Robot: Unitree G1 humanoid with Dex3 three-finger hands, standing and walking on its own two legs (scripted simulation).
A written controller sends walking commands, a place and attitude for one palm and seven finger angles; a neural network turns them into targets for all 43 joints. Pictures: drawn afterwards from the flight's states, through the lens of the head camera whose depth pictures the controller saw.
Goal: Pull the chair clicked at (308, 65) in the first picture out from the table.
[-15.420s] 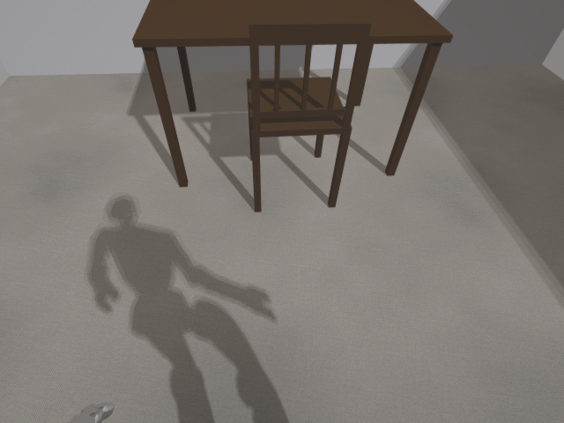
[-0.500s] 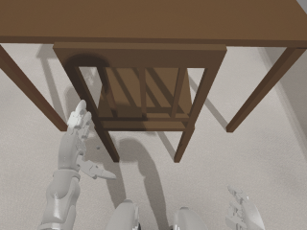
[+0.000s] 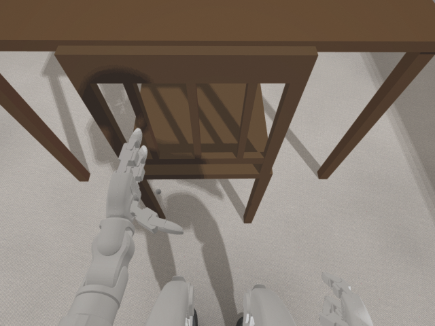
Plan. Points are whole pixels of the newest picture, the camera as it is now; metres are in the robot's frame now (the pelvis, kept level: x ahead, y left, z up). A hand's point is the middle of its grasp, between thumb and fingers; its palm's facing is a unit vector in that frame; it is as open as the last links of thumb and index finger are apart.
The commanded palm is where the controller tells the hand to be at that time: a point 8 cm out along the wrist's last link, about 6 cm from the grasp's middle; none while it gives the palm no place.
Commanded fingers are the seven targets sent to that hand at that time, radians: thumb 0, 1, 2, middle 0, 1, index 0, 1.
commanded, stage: aim the fingers beside a spindle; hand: left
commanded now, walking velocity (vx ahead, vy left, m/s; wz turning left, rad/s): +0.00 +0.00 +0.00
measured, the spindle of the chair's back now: (195, 124) +0.50 +0.06 +0.02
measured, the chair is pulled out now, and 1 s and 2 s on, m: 0.00 0.00 0.00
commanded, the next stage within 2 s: none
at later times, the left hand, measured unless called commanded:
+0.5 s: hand (151, 191) +0.34 +0.12 +0.03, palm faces -0.01 -1.00 -0.03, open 16.9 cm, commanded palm +0.32 +0.19 +0.03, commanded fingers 0.00 -0.50 0.30 -0.06 -0.08 -0.06 -0.08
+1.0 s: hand (145, 195) +0.34 +0.14 +0.01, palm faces +0.00 -1.00 -0.03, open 16.9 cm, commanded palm +0.31 +0.19 +0.02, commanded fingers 0.00 -0.50 0.30 -0.06 -0.08 -0.06 -0.08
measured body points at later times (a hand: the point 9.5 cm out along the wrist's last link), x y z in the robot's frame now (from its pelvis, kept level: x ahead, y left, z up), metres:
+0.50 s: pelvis +0.00 +0.00 +0.00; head +0.11 +0.00 +0.44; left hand +0.34 +0.18 +0.04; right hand +0.16 -0.25 -0.10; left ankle +0.04 +0.11 -0.62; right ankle +0.00 -0.10 -0.62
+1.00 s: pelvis +0.00 +0.01 +0.00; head +0.10 +0.01 +0.44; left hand +0.34 +0.19 +0.02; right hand +0.15 -0.23 -0.11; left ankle +0.04 +0.11 -0.62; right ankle +0.00 -0.10 -0.62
